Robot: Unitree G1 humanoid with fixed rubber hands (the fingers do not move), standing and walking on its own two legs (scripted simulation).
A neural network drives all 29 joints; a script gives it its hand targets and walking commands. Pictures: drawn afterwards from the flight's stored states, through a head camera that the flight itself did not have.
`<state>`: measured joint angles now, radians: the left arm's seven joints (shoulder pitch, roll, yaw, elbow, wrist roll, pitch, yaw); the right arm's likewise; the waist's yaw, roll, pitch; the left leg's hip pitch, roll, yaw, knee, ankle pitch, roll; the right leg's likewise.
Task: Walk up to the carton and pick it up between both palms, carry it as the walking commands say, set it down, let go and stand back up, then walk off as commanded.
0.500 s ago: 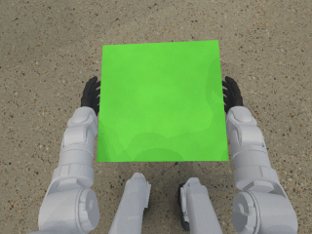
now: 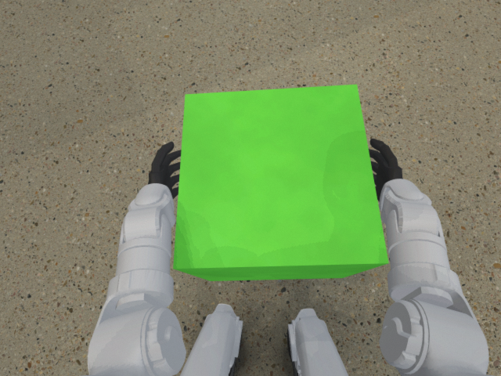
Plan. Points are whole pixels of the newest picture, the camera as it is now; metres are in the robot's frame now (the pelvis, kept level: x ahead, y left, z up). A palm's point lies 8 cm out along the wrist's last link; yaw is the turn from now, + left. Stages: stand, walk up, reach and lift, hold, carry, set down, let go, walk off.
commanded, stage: reach and lift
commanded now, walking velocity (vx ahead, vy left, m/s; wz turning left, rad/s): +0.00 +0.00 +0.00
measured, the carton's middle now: (273, 197) +0.42 -0.01 -0.11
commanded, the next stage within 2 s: none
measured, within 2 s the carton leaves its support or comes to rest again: neither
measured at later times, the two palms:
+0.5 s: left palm (137, 198) +0.37 +0.19 +0.02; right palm (398, 188) +0.40 -0.18 +0.01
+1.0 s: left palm (113, 187) +0.36 +0.18 +0.09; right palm (434, 177) +0.38 -0.18 +0.09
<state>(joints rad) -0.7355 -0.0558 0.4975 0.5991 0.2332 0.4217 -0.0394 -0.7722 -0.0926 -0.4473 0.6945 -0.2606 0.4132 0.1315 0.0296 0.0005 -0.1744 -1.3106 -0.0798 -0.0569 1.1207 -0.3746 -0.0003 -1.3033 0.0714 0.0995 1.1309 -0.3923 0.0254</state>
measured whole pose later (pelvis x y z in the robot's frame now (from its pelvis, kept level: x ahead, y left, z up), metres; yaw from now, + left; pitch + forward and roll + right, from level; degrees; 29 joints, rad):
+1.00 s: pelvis +0.03 +0.01 +0.10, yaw +0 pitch +11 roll +0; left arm -0.39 -0.11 0.37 0.43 0.23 0.51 -0.03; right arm -0.47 -0.03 -0.36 0.56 -0.26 0.48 0.16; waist 0.04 0.01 -0.10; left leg -0.55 -0.07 -0.07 0.58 -0.22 0.02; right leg -0.55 0.04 0.12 0.59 -0.24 0.01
